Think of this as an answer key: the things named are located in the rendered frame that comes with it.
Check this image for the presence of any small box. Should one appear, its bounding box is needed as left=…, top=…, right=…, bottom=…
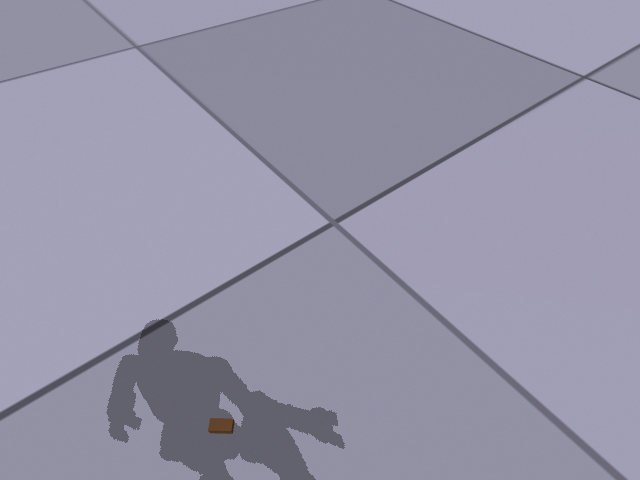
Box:
left=208, top=418, right=235, bottom=434

